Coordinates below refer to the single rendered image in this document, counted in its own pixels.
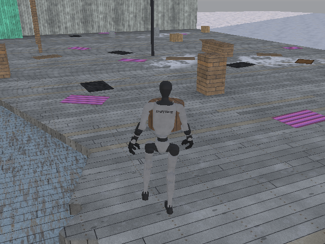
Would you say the right robot shin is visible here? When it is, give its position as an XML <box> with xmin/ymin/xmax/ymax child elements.
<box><xmin>167</xmin><ymin>173</ymin><xmax>175</xmax><ymax>207</ymax></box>

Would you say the robot shin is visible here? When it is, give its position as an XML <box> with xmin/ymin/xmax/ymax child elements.
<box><xmin>143</xmin><ymin>160</ymin><xmax>151</xmax><ymax>194</ymax></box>
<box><xmin>167</xmin><ymin>173</ymin><xmax>175</xmax><ymax>207</ymax></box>

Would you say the left robot forearm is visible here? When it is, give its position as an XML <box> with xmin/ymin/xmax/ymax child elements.
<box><xmin>130</xmin><ymin>122</ymin><xmax>143</xmax><ymax>144</ymax></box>

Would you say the right robot forearm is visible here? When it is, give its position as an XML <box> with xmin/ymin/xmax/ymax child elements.
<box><xmin>184</xmin><ymin>123</ymin><xmax>192</xmax><ymax>141</ymax></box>

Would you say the robot left hand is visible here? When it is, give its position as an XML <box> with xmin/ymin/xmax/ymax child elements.
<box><xmin>128</xmin><ymin>141</ymin><xmax>140</xmax><ymax>155</ymax></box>

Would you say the left robot shin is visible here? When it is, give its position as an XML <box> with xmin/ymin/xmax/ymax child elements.
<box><xmin>143</xmin><ymin>160</ymin><xmax>151</xmax><ymax>194</ymax></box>

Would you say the robot right upper arm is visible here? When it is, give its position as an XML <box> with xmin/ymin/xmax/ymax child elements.
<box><xmin>175</xmin><ymin>103</ymin><xmax>189</xmax><ymax>131</ymax></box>

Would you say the robot left upper arm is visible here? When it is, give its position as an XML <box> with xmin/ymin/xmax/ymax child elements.
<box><xmin>138</xmin><ymin>102</ymin><xmax>154</xmax><ymax>130</ymax></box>

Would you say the robot right hand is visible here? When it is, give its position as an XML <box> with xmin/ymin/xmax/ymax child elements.
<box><xmin>181</xmin><ymin>139</ymin><xmax>193</xmax><ymax>149</ymax></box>

